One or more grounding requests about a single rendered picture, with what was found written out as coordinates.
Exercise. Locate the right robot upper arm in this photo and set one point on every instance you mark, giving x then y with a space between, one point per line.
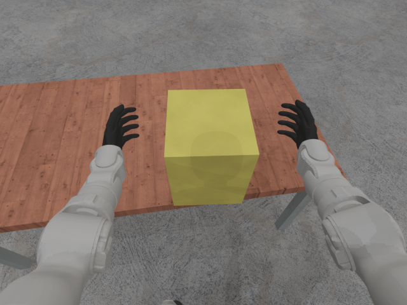
363 240

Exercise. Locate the right robot forearm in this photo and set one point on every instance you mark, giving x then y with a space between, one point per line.
327 187

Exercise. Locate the robot right hand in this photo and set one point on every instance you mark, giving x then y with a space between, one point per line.
304 127

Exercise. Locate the carton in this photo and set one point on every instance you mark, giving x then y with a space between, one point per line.
210 146

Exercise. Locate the left robot upper arm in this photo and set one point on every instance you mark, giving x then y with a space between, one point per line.
75 247

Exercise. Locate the table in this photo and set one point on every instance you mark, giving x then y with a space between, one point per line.
50 131

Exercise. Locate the left robot forearm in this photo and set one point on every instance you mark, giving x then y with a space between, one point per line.
101 192

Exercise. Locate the robot left hand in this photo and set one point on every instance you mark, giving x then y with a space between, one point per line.
113 134

